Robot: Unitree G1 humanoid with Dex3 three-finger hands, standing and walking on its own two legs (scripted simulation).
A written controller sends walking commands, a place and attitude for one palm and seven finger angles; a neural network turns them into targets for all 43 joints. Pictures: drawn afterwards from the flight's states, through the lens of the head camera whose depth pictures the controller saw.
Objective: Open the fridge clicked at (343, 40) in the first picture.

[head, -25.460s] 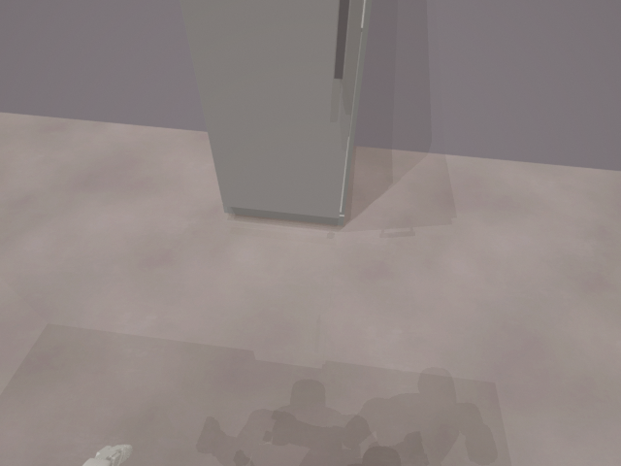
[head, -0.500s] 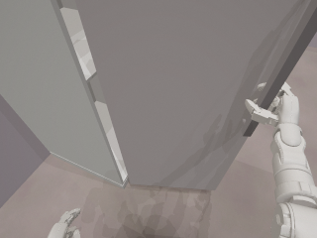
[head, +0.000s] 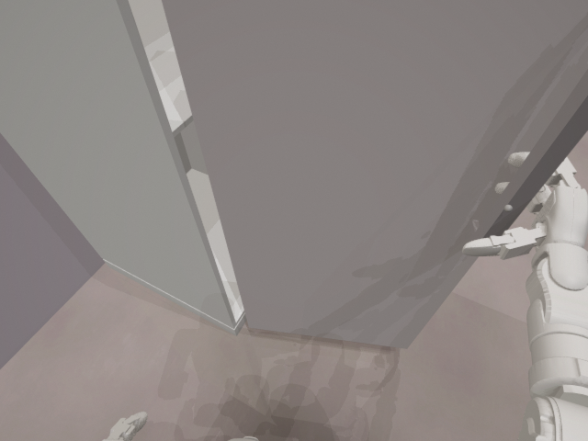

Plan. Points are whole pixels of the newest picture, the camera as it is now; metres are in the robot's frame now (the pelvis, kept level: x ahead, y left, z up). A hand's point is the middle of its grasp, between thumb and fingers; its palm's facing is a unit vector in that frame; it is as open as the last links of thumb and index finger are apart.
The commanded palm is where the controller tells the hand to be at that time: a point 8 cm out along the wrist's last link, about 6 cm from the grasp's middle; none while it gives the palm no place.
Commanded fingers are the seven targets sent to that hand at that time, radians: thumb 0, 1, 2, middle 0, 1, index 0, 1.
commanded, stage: slip the hand off the handle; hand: right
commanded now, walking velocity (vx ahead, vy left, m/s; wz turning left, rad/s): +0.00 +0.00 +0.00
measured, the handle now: (540, 146) +0.46 -0.25 +0.18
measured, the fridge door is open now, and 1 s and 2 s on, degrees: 70 70 70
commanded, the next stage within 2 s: draw the hand back to the body in 1.26 s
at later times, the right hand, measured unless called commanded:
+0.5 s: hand (555, 222) +0.40 -0.29 +0.11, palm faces +0.29 +0.94 -0.16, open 14.7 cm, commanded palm +0.36 -0.34 +0.12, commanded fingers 0.00 0.55 -0.20 0.25 1.15 0.25 1.15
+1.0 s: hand (579, 280) +0.32 -0.29 +0.11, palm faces +0.31 +0.94 -0.15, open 14.7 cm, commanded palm +0.28 -0.33 +0.12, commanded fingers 0.00 0.55 -0.20 0.25 1.15 0.25 1.15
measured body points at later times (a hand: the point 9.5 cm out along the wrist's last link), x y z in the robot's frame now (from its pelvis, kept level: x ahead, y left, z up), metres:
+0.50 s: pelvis +0.03 -0.02 +0.00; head +0.06 -0.02 +0.45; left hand +0.15 +0.23 -0.10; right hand +0.38 -0.34 +0.12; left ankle +0.03 +0.12 -0.72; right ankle +0.03 -0.12 -0.72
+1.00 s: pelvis +0.01 +0.00 +0.00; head +0.03 +0.00 +0.45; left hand +0.17 +0.24 -0.09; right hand +0.30 -0.34 +0.12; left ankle +0.03 +0.12 -0.72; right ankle +0.03 -0.12 -0.72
